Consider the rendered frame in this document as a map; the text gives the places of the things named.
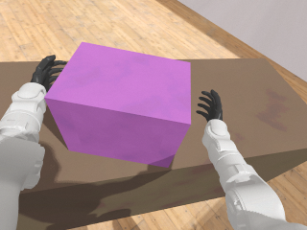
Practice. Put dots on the pedestal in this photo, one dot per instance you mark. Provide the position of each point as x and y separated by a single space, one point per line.
265 118

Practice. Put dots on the carton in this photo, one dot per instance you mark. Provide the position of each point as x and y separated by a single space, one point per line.
122 104

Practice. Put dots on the robot right upper arm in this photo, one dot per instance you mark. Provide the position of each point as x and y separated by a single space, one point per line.
256 207

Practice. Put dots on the robot right hand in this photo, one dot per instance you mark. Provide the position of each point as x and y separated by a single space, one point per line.
214 109

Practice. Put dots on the robot left hand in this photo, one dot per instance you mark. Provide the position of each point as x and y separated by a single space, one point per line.
44 71

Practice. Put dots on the left robot forearm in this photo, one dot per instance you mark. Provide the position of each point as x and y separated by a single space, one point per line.
24 117

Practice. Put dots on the right robot forearm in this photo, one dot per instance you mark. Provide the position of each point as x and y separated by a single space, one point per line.
227 160

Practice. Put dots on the robot left upper arm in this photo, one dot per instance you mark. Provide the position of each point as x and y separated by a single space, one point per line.
20 166

